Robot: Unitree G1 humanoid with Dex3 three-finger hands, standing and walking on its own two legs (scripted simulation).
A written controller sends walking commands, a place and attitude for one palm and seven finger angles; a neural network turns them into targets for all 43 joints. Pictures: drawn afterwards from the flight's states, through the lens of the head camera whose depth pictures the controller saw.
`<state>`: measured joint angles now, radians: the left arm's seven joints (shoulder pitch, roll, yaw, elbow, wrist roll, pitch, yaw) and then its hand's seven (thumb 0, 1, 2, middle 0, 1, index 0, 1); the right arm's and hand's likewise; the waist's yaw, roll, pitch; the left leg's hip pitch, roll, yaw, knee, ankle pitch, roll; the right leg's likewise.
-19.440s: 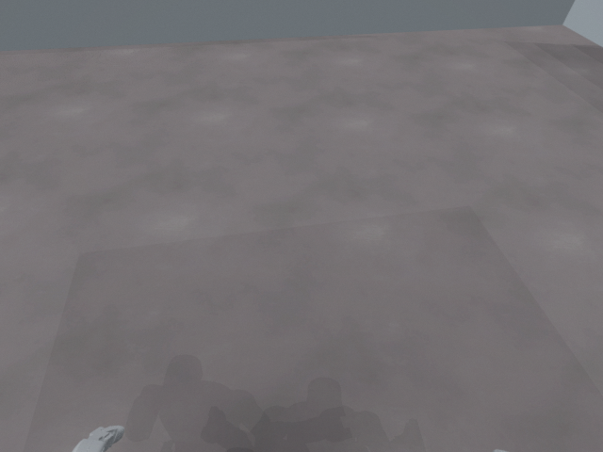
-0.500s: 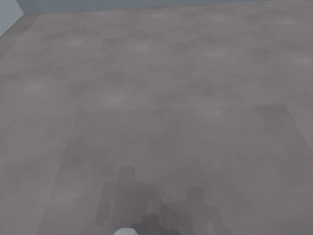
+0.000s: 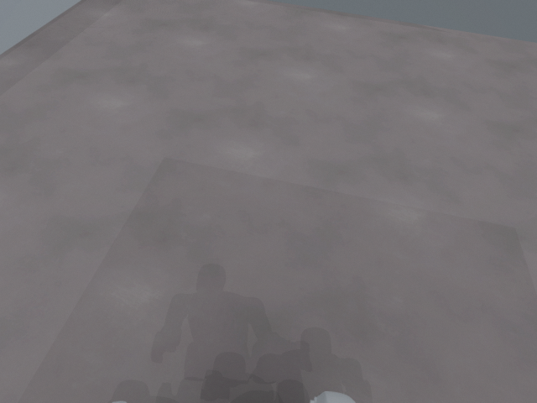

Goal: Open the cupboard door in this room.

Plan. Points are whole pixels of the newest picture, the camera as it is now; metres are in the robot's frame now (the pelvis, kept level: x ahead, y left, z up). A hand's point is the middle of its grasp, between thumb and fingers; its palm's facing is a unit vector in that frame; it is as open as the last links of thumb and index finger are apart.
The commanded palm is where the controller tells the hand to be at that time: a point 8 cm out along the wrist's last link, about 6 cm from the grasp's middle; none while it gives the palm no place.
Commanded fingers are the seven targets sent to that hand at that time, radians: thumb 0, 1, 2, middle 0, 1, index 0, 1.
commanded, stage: turn or walk to find it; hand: left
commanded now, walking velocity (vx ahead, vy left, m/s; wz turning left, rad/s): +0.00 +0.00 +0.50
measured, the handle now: out of the picture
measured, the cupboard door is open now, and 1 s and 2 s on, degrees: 0 0 0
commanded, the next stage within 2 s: none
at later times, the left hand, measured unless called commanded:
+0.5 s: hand out of the picture +0.02 +0.13 -0.14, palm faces +0.28 -0.92 -0.27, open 7.4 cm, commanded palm none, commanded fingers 0.00 0.90 0.90 -0.20 -0.30 -0.20 -0.30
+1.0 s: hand out of the picture -0.13 +0.19 -0.18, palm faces +0.55 -0.80 -0.23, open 7.4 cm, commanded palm none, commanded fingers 0.00 0.90 0.90 -0.20 -0.30 -0.20 -0.30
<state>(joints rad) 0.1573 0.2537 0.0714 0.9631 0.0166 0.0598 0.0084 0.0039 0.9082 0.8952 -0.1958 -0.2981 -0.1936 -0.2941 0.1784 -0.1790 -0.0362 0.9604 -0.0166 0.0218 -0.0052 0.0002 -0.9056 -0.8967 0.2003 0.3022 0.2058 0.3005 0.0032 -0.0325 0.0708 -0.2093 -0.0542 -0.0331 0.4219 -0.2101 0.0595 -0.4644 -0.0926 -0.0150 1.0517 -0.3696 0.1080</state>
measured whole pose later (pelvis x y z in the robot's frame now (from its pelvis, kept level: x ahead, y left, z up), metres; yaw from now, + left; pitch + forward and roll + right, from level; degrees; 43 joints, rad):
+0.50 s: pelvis -0.02 -0.07 +0.00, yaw +17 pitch -1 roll +3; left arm 0.18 0.15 0.03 0.92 0.01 0.01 0.02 0.00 0.90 0.89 -0.20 -0.30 -0.20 -0.29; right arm 0.26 -0.27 -0.10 1.00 -0.03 0.09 0.02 0.00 -0.91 -0.90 0.19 0.30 0.20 0.30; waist -0.04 0.05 0.08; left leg -0.49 0.02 -0.06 1.19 -0.33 -0.08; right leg -0.19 -0.08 -0.19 0.49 -0.28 -0.05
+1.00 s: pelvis -0.06 -0.02 +0.00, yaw +31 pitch -1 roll -1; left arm 0.20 0.27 0.07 0.97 0.02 0.07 0.00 0.01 0.91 0.90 -0.20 -0.30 -0.19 -0.29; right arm 0.12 -0.20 -0.03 0.93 -0.01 0.02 0.00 0.00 -0.91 -0.90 0.20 0.30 0.20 0.30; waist 0.03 -0.04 0.09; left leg -0.19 -0.03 0.00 0.46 -0.25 0.05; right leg -0.48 -0.11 -0.05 1.11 -0.39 0.10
